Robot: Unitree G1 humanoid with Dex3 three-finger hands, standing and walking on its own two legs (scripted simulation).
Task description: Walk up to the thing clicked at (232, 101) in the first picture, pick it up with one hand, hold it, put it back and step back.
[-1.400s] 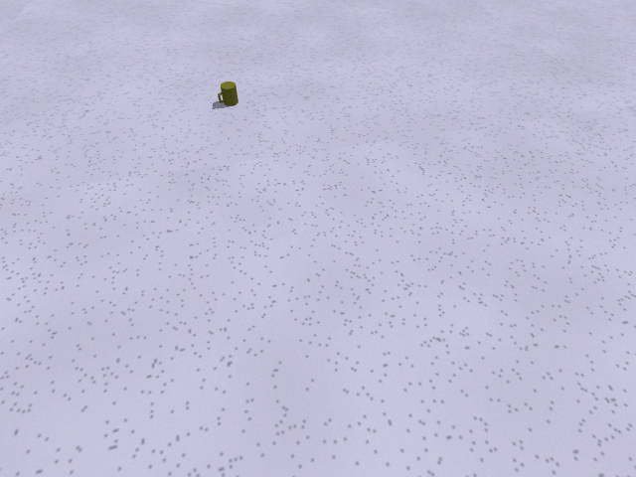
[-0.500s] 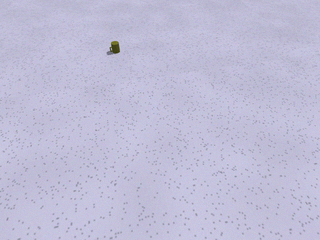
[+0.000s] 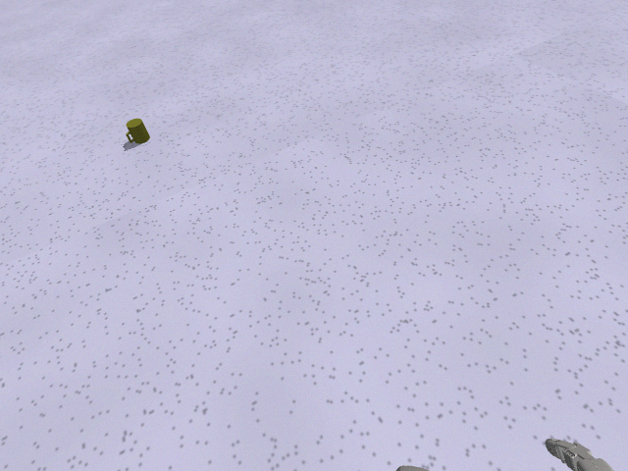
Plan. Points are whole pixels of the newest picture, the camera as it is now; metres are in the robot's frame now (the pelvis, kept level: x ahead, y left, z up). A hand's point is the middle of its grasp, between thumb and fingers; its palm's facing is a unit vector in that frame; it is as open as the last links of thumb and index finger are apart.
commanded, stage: walk up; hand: left
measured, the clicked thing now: (136, 132) +1.93 +1.07 -0.71
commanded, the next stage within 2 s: none
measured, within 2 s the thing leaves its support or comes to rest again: neither
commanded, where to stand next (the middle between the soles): +1.57 +1.32 m, yaw -63 degrees
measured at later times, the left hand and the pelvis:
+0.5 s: hand (88, 334) +0.39 +0.45 -0.15, palm faces -0.29 -0.77 -0.58, open 7.4 cm; pelvis +0.28 +0.12 -0.04, yaw -15 degrees
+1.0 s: hand (152, 176) +0.77 +0.41 -0.10, palm faces -0.37 -0.72 -0.58, open 7.4 cm; pelvis +0.54 +0.18 -0.01, yaw -26 degrees
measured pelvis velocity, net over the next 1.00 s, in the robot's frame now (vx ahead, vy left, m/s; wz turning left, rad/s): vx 0.54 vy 0.18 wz -0.45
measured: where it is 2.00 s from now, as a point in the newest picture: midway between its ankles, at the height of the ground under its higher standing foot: (230, 265)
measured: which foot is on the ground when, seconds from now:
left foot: down 0.00-0.04, up 0.06-0.44, down 0.46-0.84, up 0.86-1.00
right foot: up 0.00-0.02, down 0.04-0.46, up 0.48-0.82, down 0.84-1.00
